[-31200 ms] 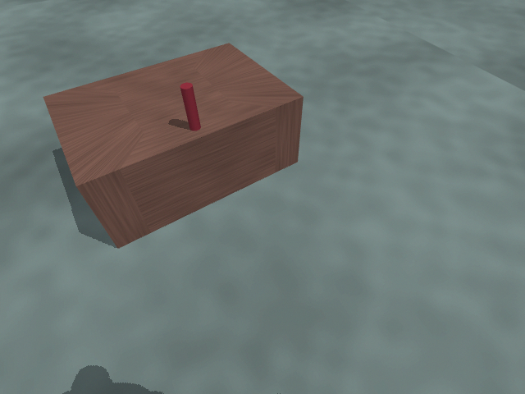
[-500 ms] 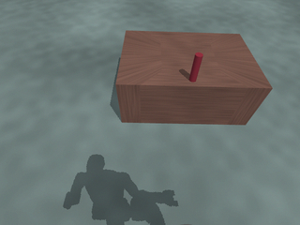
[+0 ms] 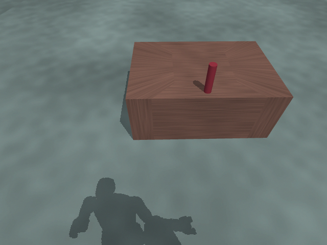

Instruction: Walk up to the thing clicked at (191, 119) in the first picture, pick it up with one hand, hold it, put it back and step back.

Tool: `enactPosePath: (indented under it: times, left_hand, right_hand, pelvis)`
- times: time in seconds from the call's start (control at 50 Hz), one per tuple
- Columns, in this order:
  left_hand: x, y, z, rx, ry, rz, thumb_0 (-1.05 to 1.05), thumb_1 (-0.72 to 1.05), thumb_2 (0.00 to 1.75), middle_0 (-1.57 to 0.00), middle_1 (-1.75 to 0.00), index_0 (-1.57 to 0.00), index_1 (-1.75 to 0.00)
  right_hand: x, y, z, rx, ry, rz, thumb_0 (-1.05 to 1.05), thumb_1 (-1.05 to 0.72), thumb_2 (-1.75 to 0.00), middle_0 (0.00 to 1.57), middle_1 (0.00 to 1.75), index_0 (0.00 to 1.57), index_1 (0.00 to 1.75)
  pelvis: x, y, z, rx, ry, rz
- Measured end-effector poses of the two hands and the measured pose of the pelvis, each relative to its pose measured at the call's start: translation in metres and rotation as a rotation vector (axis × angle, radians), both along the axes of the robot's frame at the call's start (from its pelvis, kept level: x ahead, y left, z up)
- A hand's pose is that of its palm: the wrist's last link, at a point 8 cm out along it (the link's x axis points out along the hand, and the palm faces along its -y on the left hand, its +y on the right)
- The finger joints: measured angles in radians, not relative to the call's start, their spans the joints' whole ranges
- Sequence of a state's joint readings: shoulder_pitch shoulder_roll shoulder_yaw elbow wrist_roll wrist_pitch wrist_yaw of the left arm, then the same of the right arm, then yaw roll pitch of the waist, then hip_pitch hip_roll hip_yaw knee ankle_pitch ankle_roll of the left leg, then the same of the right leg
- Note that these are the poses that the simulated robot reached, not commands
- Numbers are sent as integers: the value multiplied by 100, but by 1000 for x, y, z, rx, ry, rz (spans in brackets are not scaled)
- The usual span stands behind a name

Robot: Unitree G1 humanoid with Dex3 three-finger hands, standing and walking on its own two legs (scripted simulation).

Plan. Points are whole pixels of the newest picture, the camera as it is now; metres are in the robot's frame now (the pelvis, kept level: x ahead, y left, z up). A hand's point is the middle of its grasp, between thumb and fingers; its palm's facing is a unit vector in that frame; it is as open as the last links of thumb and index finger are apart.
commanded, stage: step back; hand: right
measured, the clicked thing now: (210, 78) +1.05 -0.23 -0.25
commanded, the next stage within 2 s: stand in 0.48 s
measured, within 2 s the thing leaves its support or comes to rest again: neither
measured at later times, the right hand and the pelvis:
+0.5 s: hand out of the picture +0.14 -0.26 -0.15, palm faces -0.04 +0.94 -0.35, open 7.4 cm; pelvis +0.04 -0.01 +0.00, yaw +1 degrees
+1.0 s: hand out of the picture +0.12 -0.26 -0.14, palm faces -0.05 +0.95 -0.32, open 7.4 cm; pelvis +0.03 -0.02 +0.02, yaw +0 degrees
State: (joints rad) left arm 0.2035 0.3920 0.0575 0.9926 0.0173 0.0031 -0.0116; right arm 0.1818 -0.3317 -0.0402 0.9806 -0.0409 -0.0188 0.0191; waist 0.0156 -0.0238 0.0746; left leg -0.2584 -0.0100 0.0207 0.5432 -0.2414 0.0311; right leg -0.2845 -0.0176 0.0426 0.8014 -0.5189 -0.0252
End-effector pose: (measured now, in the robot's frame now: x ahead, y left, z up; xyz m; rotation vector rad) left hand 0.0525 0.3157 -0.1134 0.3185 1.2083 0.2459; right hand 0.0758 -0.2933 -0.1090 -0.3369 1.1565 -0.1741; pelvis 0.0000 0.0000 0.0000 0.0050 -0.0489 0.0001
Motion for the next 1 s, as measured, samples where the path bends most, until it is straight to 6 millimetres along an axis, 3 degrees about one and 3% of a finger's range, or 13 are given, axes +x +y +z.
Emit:
enactPosePath:
  times: [0.1,0.26,0.42,0.52,0.72,1.0]
  left_hand:
    - [22,-5,3,14,-19,-26,0,91,90,-20,-30,-20,-30]
    - [42,-23,5,8,-18,-16,0,91,90,-20,-30,-20,-30]
    - [81,-29,5,-23,-78,-11,0,91,90,-20,-30,-20,-30]
    - [93,-29,6,-31,-97,-11,0,91,90,-20,-30,-20,-30]
    - [76,-35,8,-46,-27,-26,0,91,90,-20,-30,-20,-30]
    - [35,-34,9,-34,47,-5,0,91,90,-20,-30,-20,-30]
  right_hand:
    - [2,-7,-4,14,7,-27,1,-90,-90,20,30,21,30]
    - [23,-16,-12,21,31,-41,1,-90,-90,20,30,21,30]
    - [45,-13,-6,6,42,-19,1,-90,-90,20,30,20,30]
    - [58,-12,1,-4,19,-5,1,-90,-90,20,30,20,30]
    - [67,-9,9,11,-14,8,1,-90,-90,20,30,20,30]
    - [39,-13,4,25,45,-3,1,-90,-90,20,30,20,30]
  pelvis:
    - [8,-8,-1,1,3,-14]
    - [29,-14,-1,-11,12,0]
    - [40,-14,3,-8,16,13]
    - [40,-13,5,-7,13,12]
    - [36,-13,14,-9,7,6]
    - [26,-17,16,-8,2,6]
